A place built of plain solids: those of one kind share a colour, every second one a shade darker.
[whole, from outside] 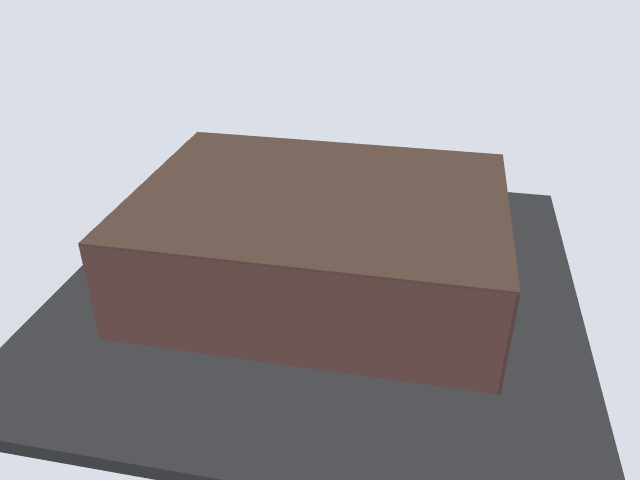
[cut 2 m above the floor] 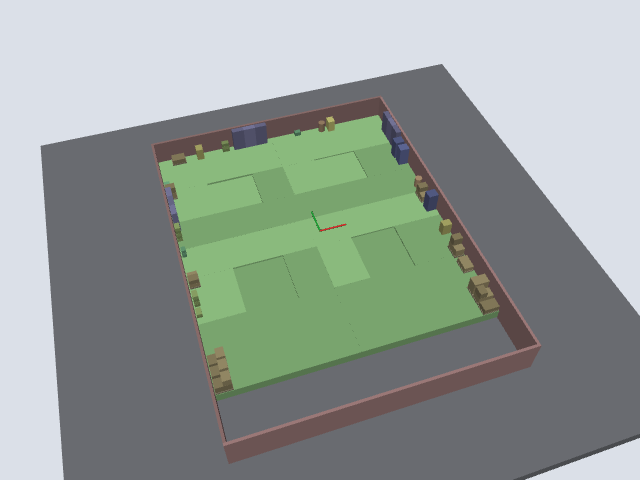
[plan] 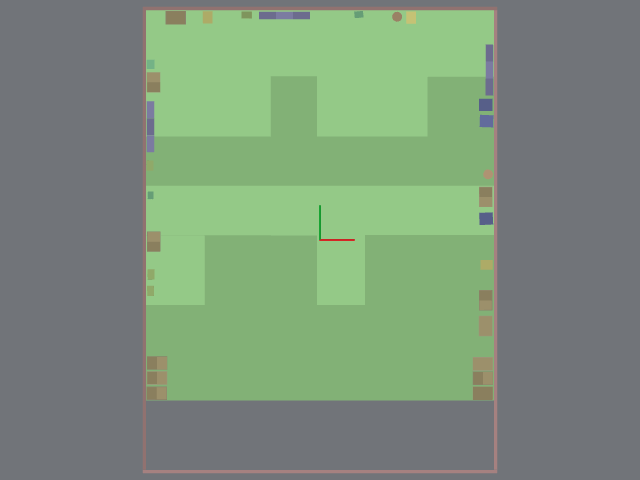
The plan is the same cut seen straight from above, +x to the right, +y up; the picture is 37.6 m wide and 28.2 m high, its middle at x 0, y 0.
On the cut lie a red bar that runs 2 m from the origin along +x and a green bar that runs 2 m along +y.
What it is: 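A closed goods hall without a stair; its walked floor is a bank 0.79 m over the ground, with five rectangular fields in it; some sunk deep, some a low step down, some level and merely marked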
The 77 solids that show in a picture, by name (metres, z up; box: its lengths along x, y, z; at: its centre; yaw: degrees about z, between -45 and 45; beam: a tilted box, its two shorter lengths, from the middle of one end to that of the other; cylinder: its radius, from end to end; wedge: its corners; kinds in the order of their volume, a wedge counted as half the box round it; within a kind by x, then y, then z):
{
 "floor_1": {"box": [3.47, 4.1, 0.84], "at": [-8.5, -1.78, 0.37]},
 "floor_2": {"box": [3.49, 3.54, 0.84], "at": [-8.5, 7.85, 0.37]},
 "floor_3": {"box": [3.47, 0.04, 0.19], "at": [-8.49, 6.08, 0.68]},
 "floor_4": {"box": [10.07, 5.61, 0.84], "at": [-5.21, -6.63, 0.37]},
 "floor_5": {"box": [10.07, 2.92, 0.84], "at": [-5.21, 1.73, 0.37]},
 "floor_6": {"box": [10.07, 2.89, 0.84], "at": [-5.21, 4.64, 0.37]},
 "floor_7": {"box": [10.07, 3.91, 0.84], "at": [-5.21, 11.57, 0.37]},
 "floor_8": {"box": [3.92, 4.14, 0.69], "at": [-4.83, -1.78, 0.29]},
 "floor_9": {"box": [3.9, 3.58, 0.67], "at": [-4.82, 7.85, 0.28]},
 "floor_10": {"box": [2.72, 4.1, 0.84], "at": [-1.53, -1.78, 0.37]},
 "floor_11": {"box": [2.72, 3.54, 0.84], "at": [-1.53, 7.85, 0.37]},
 "floor_12": {"box": [2.74, 0.04, 0.19], "at": [-1.52, 6.08, 0.68]},
 "floor_13": {"box": [2.83, 0.04, 0.19], "at": [1.23, 6.08, 0.68]},
 "floor_14": {"box": [2.81, 4.12, 0.84], "at": [1.24, -1.77, 0.37]},
 "floor_15": {"box": [2.81, 3.51, 0.84], "at": [1.24, 7.84, 0.37]},
 "floor_16": {"box": [3.65, 4.16, 0.71], "at": [4.45, -1.77, 0.31]},
 "floor_17": {"box": [3.71, 3.55, 0.73], "at": [4.48, 7.84, 0.32]},
 "floor_18": {"box": [10.41, 5.61, 0.84], "at": [5.04, -6.63, 0.37]},
 "floor_19": {"box": [10.41, 2.9, 0.84], "at": [5.04, 1.74, 0.37]},
 "floor_20": {"box": [10.41, 2.89, 0.84], "at": [5.04, 4.64, 0.37]},
 "floor_21": {"box": [10.41, 3.93, 0.84], "at": [5.04, 11.56, 0.37]},
 "floor_22": {"box": [3.99, 4.12, 0.84], "at": [8.25, -1.77, 0.37]},
 "floor_23": {"box": [3.91, 0.04, 0.19], "at": [8.27, 6.08, 0.68]},
 "floor_24": {"box": [3.93, 3.51, 0.84], "at": [8.28, 7.84, 0.37]},
 "wall_1": {"box": [0.2, 27.01, 7.68], "at": [-10.32, 0.0, 3.79]},
 "wall_2": {"box": [20.84, 0.2, 7.68], "at": [0.0, -13.6, 3.79]},
 "wall_3": {"box": [20.84, 0.2, 7.68], "at": [0.0, 13.6, 3.79]},
 "wall_4": {"box": [0.2, 27.01, 7.68], "at": [10.32, 0.0, 3.79]},
 "roof_1": {"box": [20.84, 27.41, 0.2], "at": [0.0, 0.0, 7.74]},
 "shelving_1": {"box": [0.45, 1.0, 2.1], "at": [-9.96, 5.66, 1.84]},
 "shelving_2": {"box": [0.45, 1.0, 2.1], "at": [-9.96, 6.66, 1.84]},
 "shelving_3": {"box": [0.45, 1.0, 2.1], "at": [-9.96, 7.66, 1.84]},
 "shelving_4": {"box": [1.0, 0.45, 2.1], "at": [-3.08, 13.19, 1.84]},
 "shelving_5": {"box": [1.0, 0.45, 2.1], "at": [-2.08, 13.19, 1.84]},
 "shelving_6": {"box": [1.0, 0.45, 2.1], "at": [-1.08, 13.19, 1.84]},
 "shelving_7": {"box": [0.45, 1.0, 2.1], "at": [9.95, 8.98, 1.84]},
 "shelving_8": {"box": [0.45, 1.0, 2.1], "at": [9.95, 9.98, 1.84]},
 "shelving_9": {"box": [0.45, 1.0, 2.1], "at": [9.95, 10.98, 1.84]},
 "load_1": {"box": [0.77, 1.17, 0.57], "at": [-9.78, 9.26, 1.22], "yaw": -0.1},
 "load_2": {"box": [0.73, 0.57, 0.39], "at": [-9.77, -0.38, 1.52]},
 "load_3": {"box": [0.77, 0.58, 0.57], "at": [-9.77, 8.98, 1.79]},
 "load_4": {"box": [0.73, 1.14, 0.39], "at": [-9.76, -0.09, 1.13], "yaw": -0.2},
 "load_5": {"box": [1.15, 0.71, 0.61], "at": [-9.59, -9.01, 1.23], "yaw": -0.1},
 "load_6": {"box": [1.15, 0.73, 0.6], "at": [-9.58, -8.1, 1.23]},
 "load_7": {"box": [1.16, 0.74, 0.61], "at": [-9.57, -7.23, 1.24], "yaw": 0.3},
 "load_8": {"box": [0.58, 0.71, 0.61], "at": [-9.31, -9.01, 1.84], "yaw": 0.1},
 "load_9": {"box": [0.58, 0.73, 0.6], "at": [-9.3, -8.11, 1.83], "yaw": 0.1},
 "load_10": {"box": [0.58, 0.74, 0.61], "at": [-9.28, -7.23, 1.85], "yaw": -0.1},
 "load_11": {"box": [1.1, 0.77, 0.4], "at": [-8.48, 13.05, 1.13], "yaw": -0.2},
 "load_12": {"box": [0.57, 0.73, 0.56], "at": [9.29, -8.12, 1.77], "yaw": -0.1},
 "load_13": {"box": [1.15, 0.73, 1.11], "at": [9.56, -7.28, 1.49], "yaw": -0.1},
 "load_14": {"box": [1.16, 0.78, 0.41], "at": [9.57, -9.01, 1.14], "yaw": 0.2},
 "load_15": {"box": [1.14, 0.73, 0.56], "at": [9.57, -8.12, 1.21], "yaw": -0.1},
 "load_16": {"box": [0.75, 1.15, 0.37], "at": [9.73, -5.06, 1.12], "yaw": -0.3},
 "load_17": {"box": [0.73, 1.13, 0.65], "at": [9.73, -3.54, 1.26], "yaw": 0.2},
 "load_18": {"box": [0.73, 0.57, 0.65], "at": [9.73, -3.27, 1.9], "yaw": -0.1},
 "load_19": {"box": [0.74, 0.57, 0.47], "at": [9.73, 2.81, 1.64], "yaw": 0.1},
 "load_20": {"box": [0.74, 1.15, 0.47], "at": [9.74, 2.53, 1.17], "yaw": 0.3},
 "cage_trolley_1": {"box": [0.8, 0.72, 1.66], "at": [9.74, 7.94, 1.62], "yaw": 0.3},
 "cage_trolley_2": {"box": [0.8, 0.72, 1.66], "at": [9.76, 1.25, 1.62], "yaw": 2.3},
 "cage_trolley_3": {"box": [0.8, 0.72, 1.66], "at": [9.78, 6.98, 1.62], "yaw": -1.9},
 "bin_1": {"box": [0.58, 0.72, 1.06], "at": [-6.6, 13.08, 1.32]},
 "bin_2": {"box": [0.58, 0.72, 1.06], "at": [5.35, 13.06, 1.32]},
 "bin_3": {"box": [0.72, 0.58, 1.06], "at": [9.79, -1.46, 1.32]},
 "pallet_1": {"box": [0.8, 1.2, 0.14], "at": [-9.77, -0.1, 0.86]},
 "pallet_2": {"box": [1.2, 0.8, 0.14], "at": [-9.58, -8.11, 0.86]},
 "pallet_3": {"box": [1.2, 0.8, 0.14], "at": [-9.57, -7.23, 0.86]},
 "pallet_4": {"box": [1.2, 0.8, 0.14], "at": [9.57, -8.12, 0.86]},
 "pallet_5": {"box": [1.2, 0.8, 0.14], "at": [9.57, -7.28, 0.86]},
 "drum_1": {"cylinder": 0.29, "from": [4.53, 13.12, 0.79], "to": [4.53, 13.12, 1.67]},
 "drum_2": {"cylinder": 0.29, "from": [9.87, 3.86, 0.79], "to": [9.87, 3.86, 1.67]},
 "crate_1": {"box": [0.4, 0.6, 0.3], "at": [-9.99, 4.37, 2.14], "yaw": -0.3},
 "crate_2": {"box": [0.4, 0.6, 0.2], "at": [-9.96, -2.99, 1.09], "yaw": 1.2},
 "crate_3": {"box": [0.4, 0.6, 0.3], "at": [-9.93, -2.01, 1.84], "yaw": 0.3},
 "crate_4": {"box": [0.6, 0.4, 0.3], "at": [-4.31, 13.22, 1.54], "yaw": -0.2},
 "carton_1": {"box": [0.45, 0.54, 0.35], "at": [-9.95, 10.31, 0.96]},
 "carton_2": {"box": [0.52, 0.39, 0.35], "at": [2.28, 13.25, 0.96], "yaw": 4.7}
}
